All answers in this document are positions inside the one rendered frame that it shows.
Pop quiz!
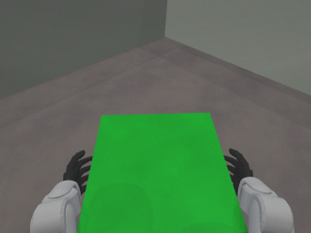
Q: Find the right robot forearm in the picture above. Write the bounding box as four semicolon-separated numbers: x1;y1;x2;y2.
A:
237;177;294;233

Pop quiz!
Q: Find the left robot forearm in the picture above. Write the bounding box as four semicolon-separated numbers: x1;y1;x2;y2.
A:
30;180;82;233

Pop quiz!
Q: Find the left robot hand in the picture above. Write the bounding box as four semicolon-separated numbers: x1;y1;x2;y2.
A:
63;150;93;196

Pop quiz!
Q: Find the right robot hand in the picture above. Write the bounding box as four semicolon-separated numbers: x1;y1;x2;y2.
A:
224;149;254;196

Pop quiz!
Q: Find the carton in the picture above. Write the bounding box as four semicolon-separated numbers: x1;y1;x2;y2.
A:
77;113;248;233

